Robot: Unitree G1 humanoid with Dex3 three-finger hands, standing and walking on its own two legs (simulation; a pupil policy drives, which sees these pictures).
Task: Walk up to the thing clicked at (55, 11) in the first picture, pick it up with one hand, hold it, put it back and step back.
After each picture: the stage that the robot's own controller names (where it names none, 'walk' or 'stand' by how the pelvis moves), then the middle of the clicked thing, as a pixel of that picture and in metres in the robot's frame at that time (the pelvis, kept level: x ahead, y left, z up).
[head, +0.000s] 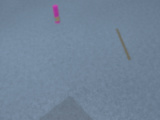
stand; (56, 14) +1.93 +0.34 -0.66
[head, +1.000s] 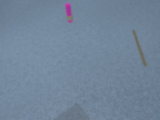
walk; (68, 13) +1.82 +0.28 -0.65
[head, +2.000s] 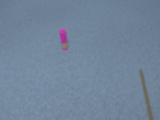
walk; (63, 40) +1.28 +0.27 -0.63
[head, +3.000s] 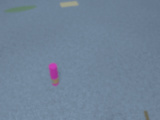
walk; (54, 75) +0.88 +0.23 -0.64
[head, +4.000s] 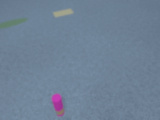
walk; (58, 105) +0.59 +0.18 -0.64
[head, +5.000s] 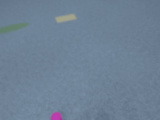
stand; out of the picture +0.45 +0.19 -0.64
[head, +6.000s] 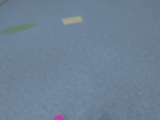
stand; out of the picture +0.44 +0.17 -0.65
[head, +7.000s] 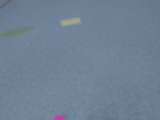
stand; out of the picture +0.45 +0.18 -0.66
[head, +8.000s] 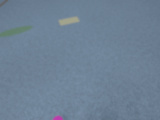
stand; out of the picture +0.44 +0.19 -0.66
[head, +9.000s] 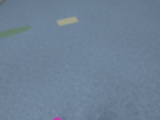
stand; out of the picture +0.43 +0.19 -0.66
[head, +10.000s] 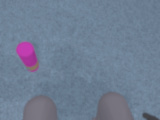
go down; (29, 58) +0.50 +0.22 -0.34
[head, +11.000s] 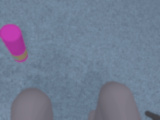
approach; (16, 46) +0.51 +0.24 -0.26
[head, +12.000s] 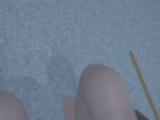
close in; out of the picture +0.49 +0.29 -0.17
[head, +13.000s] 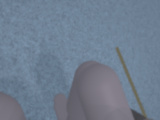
close; out of the picture +0.49 +0.30 -0.16
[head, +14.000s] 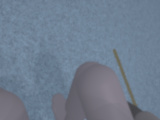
lift; out of the picture +0.44 +0.28 -0.17
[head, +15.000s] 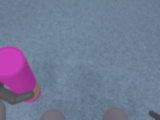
lift; (22, 81) +0.33 +0.19 +0.03
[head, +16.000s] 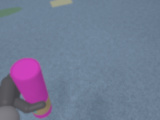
hold; (35, 93) +0.31 +0.16 +0.03
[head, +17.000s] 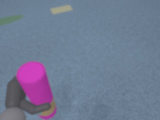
hold; (40, 94) +0.31 +0.15 +0.03
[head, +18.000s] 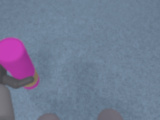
crouch; (22, 68) +0.40 +0.19 -0.03
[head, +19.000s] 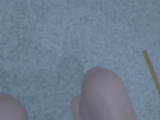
lower; out of the picture +0.49 +0.27 -0.11
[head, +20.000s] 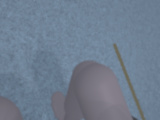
lower; out of the picture +0.47 +0.30 -0.17
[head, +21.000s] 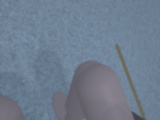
lower; out of the picture +0.46 +0.30 -0.17
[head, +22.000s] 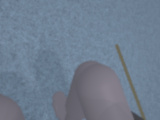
lower; out of the picture +0.46 +0.30 -0.17
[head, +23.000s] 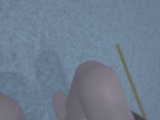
lower; out of the picture +0.46 +0.30 -0.17
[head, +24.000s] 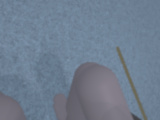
open; out of the picture +0.47 +0.28 -0.17
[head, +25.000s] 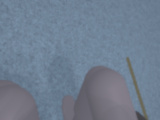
stand; out of the picture +0.47 +0.27 -0.19
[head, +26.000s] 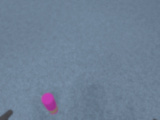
stand; (50, 104) +0.44 +0.18 -0.53
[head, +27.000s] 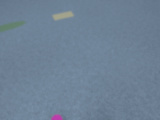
stand; out of the picture +0.43 +0.17 -0.60
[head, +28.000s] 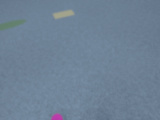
stand; out of the picture +0.43 +0.17 -0.60
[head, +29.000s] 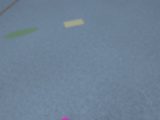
stand; out of the picture +0.44 +0.15 -0.65
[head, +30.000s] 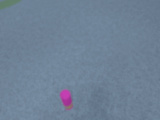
walk; (67, 100) +0.49 +0.13 -0.63
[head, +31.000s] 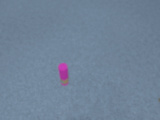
walk; (63, 75) +0.72 +0.14 -0.62
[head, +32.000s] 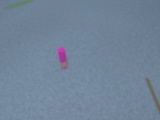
stand; (62, 58) +1.05 +0.25 -0.63
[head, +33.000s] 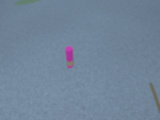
stand; (69, 57) +1.08 +0.14 -0.65
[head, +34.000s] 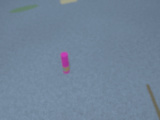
stand; (65, 63) +1.06 +0.18 -0.66
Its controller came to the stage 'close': yes
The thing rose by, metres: 0.68
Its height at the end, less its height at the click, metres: +0.00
